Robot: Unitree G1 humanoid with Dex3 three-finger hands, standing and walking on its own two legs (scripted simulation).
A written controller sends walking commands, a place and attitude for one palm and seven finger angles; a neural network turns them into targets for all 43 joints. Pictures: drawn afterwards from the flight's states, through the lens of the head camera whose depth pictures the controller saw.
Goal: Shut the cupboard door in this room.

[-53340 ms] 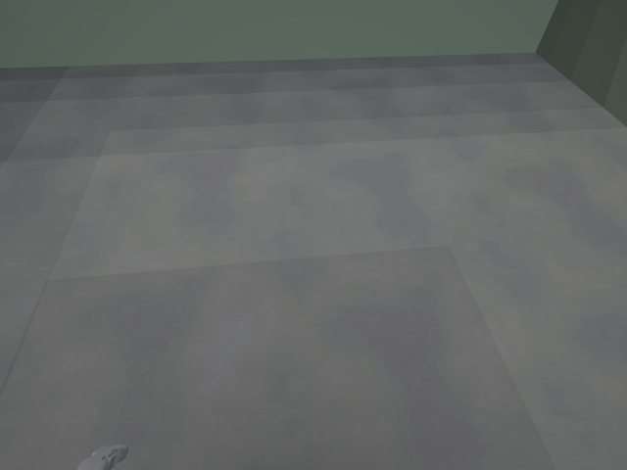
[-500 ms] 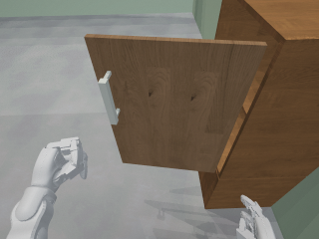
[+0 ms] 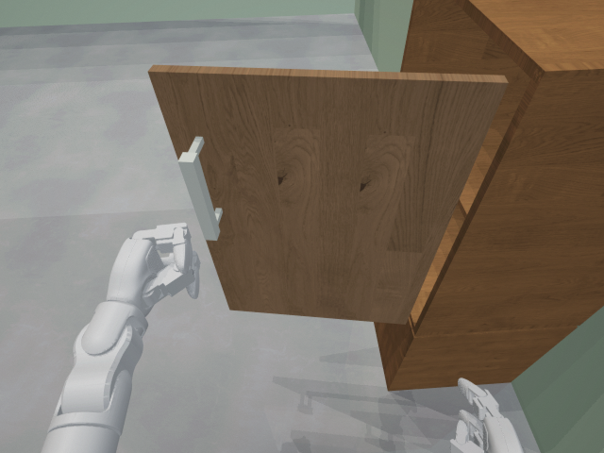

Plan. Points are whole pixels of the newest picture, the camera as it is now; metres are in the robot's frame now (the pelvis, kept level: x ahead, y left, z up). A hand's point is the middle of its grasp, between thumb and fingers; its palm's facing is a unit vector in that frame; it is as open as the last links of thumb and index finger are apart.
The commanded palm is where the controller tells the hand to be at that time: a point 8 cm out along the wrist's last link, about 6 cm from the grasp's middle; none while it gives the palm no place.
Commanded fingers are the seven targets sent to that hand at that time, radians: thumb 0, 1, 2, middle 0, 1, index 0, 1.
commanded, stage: bring the fist close to the handle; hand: left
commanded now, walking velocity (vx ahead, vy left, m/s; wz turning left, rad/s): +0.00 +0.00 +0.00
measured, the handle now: (205, 191) +0.45 +0.18 +0.10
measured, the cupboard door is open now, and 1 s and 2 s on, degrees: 81 81 64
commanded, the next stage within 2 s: push the door shut along its arc in 0.72 s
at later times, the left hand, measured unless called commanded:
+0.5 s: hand (215, 237) +0.36 +0.14 +0.11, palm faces -0.04 -1.00 -0.01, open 3.1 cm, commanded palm +0.33 +0.20 +0.11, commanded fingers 0.00 0.90 0.90 -1.30 -1.50 -1.30 -1.50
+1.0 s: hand (209, 230) +0.37 +0.15 +0.11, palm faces -0.05 -1.00 -0.03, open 3.1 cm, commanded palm +0.36 +0.20 +0.11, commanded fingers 0.00 0.90 0.90 -1.30 -1.50 -1.30 -1.50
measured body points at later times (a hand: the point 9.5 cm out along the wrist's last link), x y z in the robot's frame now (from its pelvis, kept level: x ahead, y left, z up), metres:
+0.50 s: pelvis +0.00 -0.01 +0.00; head +0.01 -0.02 +0.45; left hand +0.35 +0.20 +0.11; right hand +0.12 -0.26 -0.10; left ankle +0.06 +0.10 -0.72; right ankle -0.03 -0.10 -0.72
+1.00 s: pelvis -0.01 -0.01 +0.00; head +0.01 -0.02 +0.45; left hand +0.37 +0.21 +0.11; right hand +0.13 -0.26 -0.10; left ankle +0.06 +0.10 -0.72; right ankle -0.03 -0.10 -0.72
